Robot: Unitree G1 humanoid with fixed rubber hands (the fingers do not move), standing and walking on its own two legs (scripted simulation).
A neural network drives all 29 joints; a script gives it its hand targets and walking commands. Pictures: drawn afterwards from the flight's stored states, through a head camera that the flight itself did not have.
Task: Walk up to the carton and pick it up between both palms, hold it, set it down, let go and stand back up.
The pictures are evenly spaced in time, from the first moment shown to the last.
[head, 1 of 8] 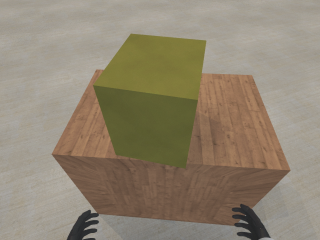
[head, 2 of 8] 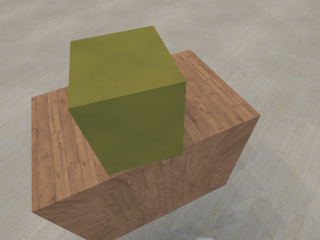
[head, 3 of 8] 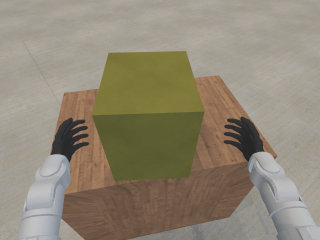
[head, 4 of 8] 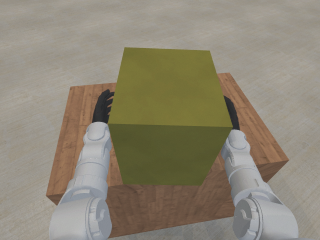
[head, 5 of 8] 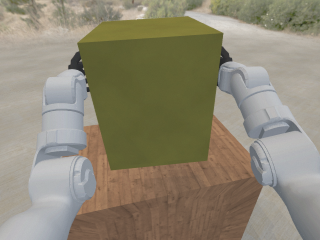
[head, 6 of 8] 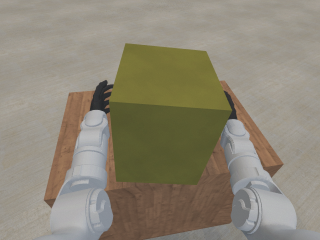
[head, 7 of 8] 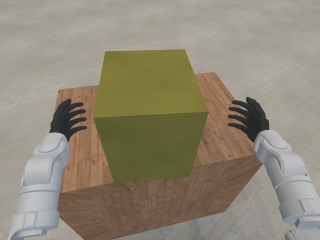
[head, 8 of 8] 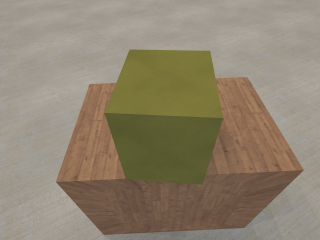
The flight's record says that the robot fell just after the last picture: no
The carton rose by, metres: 0.25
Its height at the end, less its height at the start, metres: +0.00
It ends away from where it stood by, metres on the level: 0.02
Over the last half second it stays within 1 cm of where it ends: yes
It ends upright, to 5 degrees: yes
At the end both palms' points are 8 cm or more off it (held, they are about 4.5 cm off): yes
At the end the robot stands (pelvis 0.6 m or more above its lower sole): yes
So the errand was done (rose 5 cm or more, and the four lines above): yes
